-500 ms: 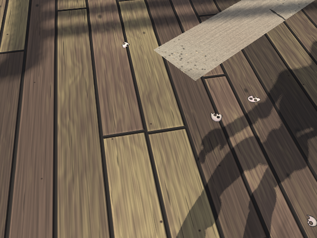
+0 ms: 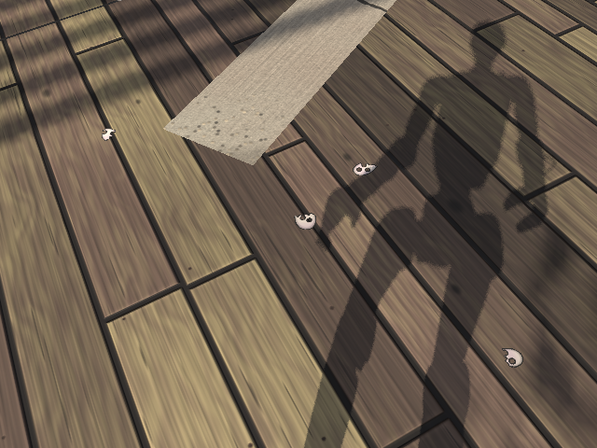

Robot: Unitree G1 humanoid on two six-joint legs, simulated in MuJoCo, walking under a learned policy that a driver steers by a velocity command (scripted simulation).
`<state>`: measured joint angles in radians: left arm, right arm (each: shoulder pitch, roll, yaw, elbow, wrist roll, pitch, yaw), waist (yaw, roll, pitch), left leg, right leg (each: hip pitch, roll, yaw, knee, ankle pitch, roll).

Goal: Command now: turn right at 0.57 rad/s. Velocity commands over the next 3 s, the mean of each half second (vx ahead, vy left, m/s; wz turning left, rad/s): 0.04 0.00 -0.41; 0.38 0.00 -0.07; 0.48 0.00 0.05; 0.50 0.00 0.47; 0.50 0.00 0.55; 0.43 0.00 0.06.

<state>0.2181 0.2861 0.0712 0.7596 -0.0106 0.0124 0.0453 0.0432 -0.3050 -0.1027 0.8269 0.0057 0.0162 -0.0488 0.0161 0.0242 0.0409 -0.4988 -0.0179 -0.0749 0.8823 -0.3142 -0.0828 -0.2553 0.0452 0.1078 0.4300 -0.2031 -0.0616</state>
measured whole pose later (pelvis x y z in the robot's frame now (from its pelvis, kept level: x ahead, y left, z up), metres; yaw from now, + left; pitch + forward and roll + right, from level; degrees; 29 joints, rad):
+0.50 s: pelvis +0.03 +0.03 +0.00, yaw -12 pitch +1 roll +0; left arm 0.18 0.30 0.06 0.77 -0.02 0.03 0.02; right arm 0.18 -0.26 -0.05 0.87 0.01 0.00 -0.02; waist -0.03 -0.02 0.04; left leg -0.19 0.01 -0.02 0.41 -0.24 0.01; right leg -0.30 0.00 0.05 0.69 -0.42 0.06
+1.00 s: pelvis +0.21 +0.00 -0.03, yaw -13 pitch +2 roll -1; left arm 0.47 0.30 0.06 0.89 -0.01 -0.05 0.01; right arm -0.02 -0.29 -0.03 0.75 0.02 -0.09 0.06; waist 0.08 0.01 0.04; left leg -0.50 0.01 0.04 0.52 -0.06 0.06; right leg 0.16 -0.02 0.02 0.28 -0.45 0.02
